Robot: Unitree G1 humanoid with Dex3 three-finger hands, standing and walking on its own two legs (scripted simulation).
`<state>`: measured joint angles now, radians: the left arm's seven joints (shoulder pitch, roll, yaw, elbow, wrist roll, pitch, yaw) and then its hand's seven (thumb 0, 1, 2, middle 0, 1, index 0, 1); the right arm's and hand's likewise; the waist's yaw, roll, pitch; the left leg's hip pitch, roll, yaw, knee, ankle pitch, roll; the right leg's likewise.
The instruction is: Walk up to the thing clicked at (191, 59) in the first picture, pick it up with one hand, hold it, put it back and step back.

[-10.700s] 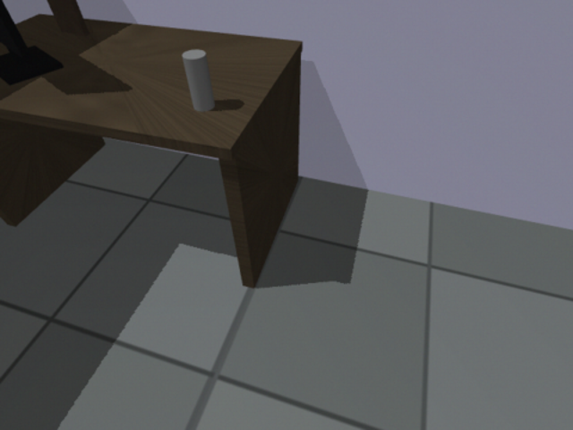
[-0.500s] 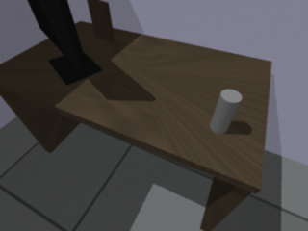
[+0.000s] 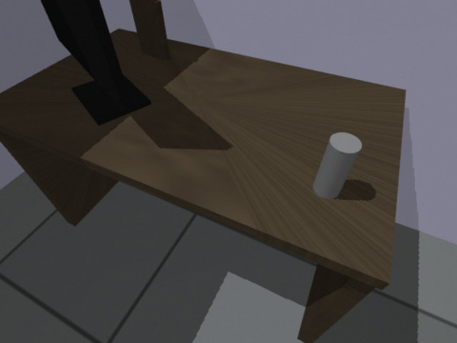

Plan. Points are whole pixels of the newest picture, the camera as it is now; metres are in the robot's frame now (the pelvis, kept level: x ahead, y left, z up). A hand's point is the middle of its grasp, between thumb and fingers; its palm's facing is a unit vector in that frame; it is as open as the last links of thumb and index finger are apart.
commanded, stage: stand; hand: right
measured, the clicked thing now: (334, 167) +0.48 -0.23 +0.01
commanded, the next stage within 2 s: rise first in 0.52 s
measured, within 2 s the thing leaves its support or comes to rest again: neither
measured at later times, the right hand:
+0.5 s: hand out of the picture +0.07 -0.25 -0.15, palm faces -0.03 +0.94 -0.35, open 7.4 cm
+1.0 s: hand (386, 342) +0.16 -0.26 -0.10, palm faces +0.24 +0.91 -0.35, open 14.2 cm
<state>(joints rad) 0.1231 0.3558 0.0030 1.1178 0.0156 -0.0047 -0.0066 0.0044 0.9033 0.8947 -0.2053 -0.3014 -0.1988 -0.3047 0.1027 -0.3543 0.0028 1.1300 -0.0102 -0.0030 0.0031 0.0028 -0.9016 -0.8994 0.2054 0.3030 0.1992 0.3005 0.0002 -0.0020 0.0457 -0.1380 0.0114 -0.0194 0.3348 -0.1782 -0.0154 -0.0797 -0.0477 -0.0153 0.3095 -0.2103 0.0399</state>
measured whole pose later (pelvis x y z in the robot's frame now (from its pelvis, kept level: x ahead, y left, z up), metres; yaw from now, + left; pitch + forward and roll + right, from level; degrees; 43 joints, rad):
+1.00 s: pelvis +0.00 +0.00 -0.01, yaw -2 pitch +3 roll +0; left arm 0.12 0.27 0.12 0.82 -0.03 -0.08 0.07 0.00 0.10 0.23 -0.06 -0.07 -0.06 -0.06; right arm 0.19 -0.30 -0.14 0.65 0.04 -0.05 -0.06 0.00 -0.07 -0.24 0.07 0.07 0.07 0.07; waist -0.01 -0.02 -0.02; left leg -0.26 0.02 0.01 0.43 -0.22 -0.02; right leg -0.22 -0.04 0.02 0.43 -0.25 0.04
